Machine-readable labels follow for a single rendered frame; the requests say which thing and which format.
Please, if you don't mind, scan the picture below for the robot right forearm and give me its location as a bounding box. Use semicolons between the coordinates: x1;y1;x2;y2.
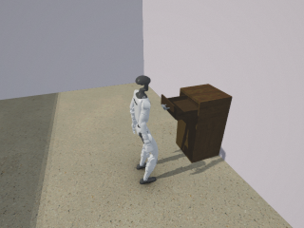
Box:
140;123;151;146

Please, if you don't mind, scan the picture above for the robot left upper arm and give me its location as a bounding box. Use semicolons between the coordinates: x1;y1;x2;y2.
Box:
130;89;139;111

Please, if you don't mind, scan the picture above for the robot right upper arm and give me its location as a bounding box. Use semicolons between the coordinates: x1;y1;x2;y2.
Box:
138;99;151;127

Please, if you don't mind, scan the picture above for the left robot foot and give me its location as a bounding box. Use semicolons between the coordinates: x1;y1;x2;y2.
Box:
136;162;146;170

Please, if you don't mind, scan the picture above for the robot right hand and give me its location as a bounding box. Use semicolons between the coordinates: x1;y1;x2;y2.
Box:
145;144;155;158

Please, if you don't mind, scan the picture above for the left robot shin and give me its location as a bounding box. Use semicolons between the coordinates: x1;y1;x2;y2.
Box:
140;148;150;166

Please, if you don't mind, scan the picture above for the handle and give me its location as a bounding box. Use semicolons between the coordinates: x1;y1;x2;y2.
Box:
161;104;170;110

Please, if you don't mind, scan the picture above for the drawer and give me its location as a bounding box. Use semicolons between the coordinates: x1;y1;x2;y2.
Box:
161;94;199;121

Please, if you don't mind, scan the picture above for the robot left forearm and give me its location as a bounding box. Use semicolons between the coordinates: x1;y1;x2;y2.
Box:
130;109;137;124

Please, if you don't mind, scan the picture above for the cabinet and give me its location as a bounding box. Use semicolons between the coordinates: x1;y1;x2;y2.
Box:
176;84;233;163

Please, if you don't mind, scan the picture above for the robot left hand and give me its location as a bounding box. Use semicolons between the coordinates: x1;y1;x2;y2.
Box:
131;123;137;134

